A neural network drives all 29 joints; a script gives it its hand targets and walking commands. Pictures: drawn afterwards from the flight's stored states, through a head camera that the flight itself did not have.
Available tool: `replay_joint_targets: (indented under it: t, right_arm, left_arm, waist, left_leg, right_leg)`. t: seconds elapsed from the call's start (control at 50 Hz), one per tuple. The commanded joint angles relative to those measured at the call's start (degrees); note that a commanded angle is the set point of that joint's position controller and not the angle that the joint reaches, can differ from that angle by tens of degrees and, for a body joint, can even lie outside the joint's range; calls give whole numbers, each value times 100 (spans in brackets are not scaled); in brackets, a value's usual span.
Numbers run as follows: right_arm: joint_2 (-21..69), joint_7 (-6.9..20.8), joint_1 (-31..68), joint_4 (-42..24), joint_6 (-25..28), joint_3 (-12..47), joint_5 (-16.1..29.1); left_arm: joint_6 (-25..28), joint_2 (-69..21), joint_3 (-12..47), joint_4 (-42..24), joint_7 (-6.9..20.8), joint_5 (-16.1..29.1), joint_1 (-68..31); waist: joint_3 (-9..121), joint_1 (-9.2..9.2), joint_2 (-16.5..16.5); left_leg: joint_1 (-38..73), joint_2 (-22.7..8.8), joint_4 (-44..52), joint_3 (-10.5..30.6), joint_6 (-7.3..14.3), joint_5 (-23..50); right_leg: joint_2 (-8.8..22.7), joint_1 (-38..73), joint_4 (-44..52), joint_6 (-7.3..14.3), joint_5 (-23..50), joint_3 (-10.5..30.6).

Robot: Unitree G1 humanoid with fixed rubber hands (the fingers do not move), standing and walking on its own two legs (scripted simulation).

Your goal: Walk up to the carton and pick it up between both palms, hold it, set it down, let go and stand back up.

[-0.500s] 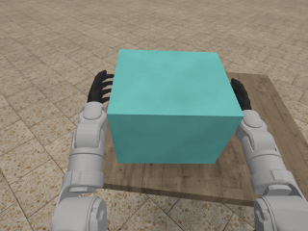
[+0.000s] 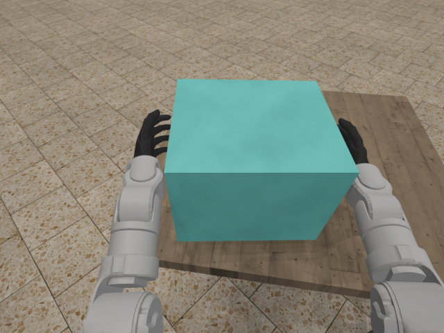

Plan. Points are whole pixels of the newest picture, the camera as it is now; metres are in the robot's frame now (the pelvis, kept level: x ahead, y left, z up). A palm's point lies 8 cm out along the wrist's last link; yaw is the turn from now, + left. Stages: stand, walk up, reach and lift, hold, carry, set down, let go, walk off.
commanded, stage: set down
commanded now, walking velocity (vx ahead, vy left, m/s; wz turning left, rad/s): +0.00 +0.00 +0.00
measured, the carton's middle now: (247, 160) +0.42 -0.01 +0.09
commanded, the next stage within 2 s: none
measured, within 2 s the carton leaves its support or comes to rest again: rests again in 1.28 s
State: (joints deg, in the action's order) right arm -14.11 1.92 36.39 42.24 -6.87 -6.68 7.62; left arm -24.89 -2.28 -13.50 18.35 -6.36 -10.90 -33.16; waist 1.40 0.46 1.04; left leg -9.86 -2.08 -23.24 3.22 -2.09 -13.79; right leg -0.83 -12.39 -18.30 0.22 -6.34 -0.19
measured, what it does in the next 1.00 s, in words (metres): stands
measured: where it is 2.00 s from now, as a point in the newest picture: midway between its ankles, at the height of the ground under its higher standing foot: outside the picture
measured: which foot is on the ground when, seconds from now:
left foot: down 0.00-1.00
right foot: down 0.00-1.00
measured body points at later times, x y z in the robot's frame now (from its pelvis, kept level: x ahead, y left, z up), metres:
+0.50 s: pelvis +0.00 +0.00 +0.00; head +0.01 -0.01 +0.45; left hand +0.38 +0.17 +0.12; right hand +0.42 -0.20 +0.09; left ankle -0.02 +0.14 -0.75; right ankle +0.04 -0.12 -0.75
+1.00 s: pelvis +0.02 +0.00 +0.00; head +0.07 -0.02 +0.45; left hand +0.40 +0.17 +0.08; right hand +0.44 -0.20 +0.05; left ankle -0.02 +0.14 -0.74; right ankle +0.04 -0.12 -0.75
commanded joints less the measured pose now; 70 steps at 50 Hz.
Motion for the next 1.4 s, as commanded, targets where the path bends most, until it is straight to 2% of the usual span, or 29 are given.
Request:
replay_joint_targets:
  t: [0.0,0.1,0.22,0.42,0.48,0.7,0.84,0.98,1.1,1.38]
  right_arm:
    - [2451,1149,4747,-1365,921,1568,243]
    - [2395,1155,4650,-1329,1037,1622,224]
    - [2313,1192,4600,-1098,1116,1560,137]
    - [2037,1354,4647,-290,1155,1060,-157]
    - [2043,1398,4663,-155,1231,960,-233]
    - [2155,1443,4725,-45,1659,915,-480]
    - [2108,1334,4455,156,1821,969,-529]
    - [2212,1240,4324,61,1951,1138,-547]
    - [2279,1234,4211,214,1989,1176,-588]
    - [2246,1346,4284,739,2105,896,-814]
  left_arm:
    - [663,-3110,2353,-646,427,622,-3047]
    - [817,-3144,2545,-811,330,688,-3025]
    - [956,-3205,2663,-794,221,744,-3022]
    - [964,-3088,2248,-29,195,550,-2942]
    - [1038,-3088,2180,57,185,518,-3005]
    - [1645,-3192,2311,243,2,566,-3109]
    - [1833,-3228,2429,398,0,544,-2849]
    - [2022,-3262,2444,488,57,534,-2619]
    - [2183,-3251,2359,636,102,492,-2573]
    - [2542,-3168,2043,1146,127,422,-2850]
  waist:
    - [3492,367,-161]
    - [3735,377,-205]
    - [3803,367,-220]
    - [3099,427,-331]
    - [3139,465,-337]
    - [4030,597,-251]
    - [4185,516,-321]
    - [4263,495,-474]
    - [4158,505,-524]
    - [3825,544,-540]
  left_leg:
    - [711,269,344,-399,-249,2783]
    - [870,250,212,-379,-298,3231]
    - [894,224,186,-365,-317,3287]
    - [540,171,489,-471,-201,2260]
    - [506,159,512,-509,-191,2156]
    - [755,87,200,-535,-259,2927]
    - [966,30,5,-491,-299,3653]
    - [755,61,-43,-510,-295,3891]
    - [507,86,46,-545,-260,3646]
    - [159,101,287,-625,-190,2688]
  right_leg:
    - [-439,1116,71,109,1354,-523]
    - [-475,995,48,115,1642,-528]
    - [-482,808,70,145,1619,-512]
    - [-395,410,227,183,766,-505]
    - [-379,322,216,185,702,-526]
    - [-383,-54,107,229,1011,-549]
    - [-415,-80,98,231,1470,-546]
    - [-412,264,13,185,2088,-476]
    - [-379,427,-21,157,2169,-429]
    - [-314,178,44,162,1384,-450]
